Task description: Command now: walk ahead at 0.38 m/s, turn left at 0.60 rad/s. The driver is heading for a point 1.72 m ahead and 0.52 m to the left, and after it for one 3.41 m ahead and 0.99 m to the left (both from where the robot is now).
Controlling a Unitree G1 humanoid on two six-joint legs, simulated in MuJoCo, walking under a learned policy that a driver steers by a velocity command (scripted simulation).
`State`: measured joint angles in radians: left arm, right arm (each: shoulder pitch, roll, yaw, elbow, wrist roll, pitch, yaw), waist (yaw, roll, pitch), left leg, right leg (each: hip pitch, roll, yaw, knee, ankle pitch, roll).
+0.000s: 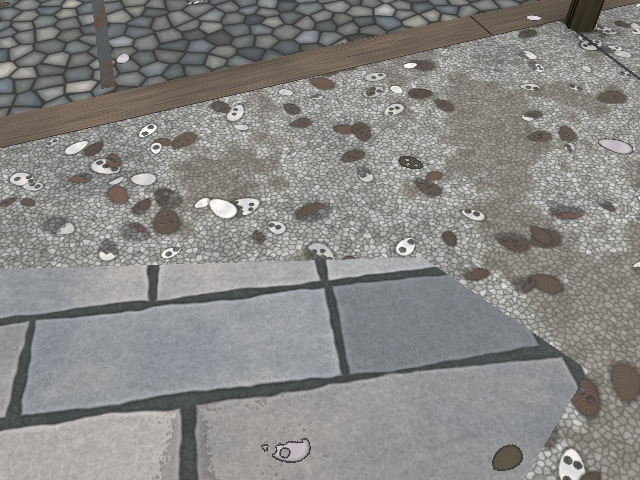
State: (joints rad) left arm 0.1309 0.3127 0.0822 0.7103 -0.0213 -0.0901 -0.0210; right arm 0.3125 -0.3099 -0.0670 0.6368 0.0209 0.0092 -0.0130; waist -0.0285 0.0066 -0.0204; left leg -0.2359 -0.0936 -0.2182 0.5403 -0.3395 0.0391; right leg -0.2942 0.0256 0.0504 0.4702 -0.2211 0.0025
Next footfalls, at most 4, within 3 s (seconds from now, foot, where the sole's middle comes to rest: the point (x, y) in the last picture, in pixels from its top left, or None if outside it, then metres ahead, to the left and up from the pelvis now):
0.44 left None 0.32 0.19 -0.77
0.84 right None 0.38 -0.05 -0.77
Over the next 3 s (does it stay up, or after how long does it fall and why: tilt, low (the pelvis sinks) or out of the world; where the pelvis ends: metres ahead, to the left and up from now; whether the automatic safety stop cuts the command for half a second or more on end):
stays up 0.43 0.07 0.01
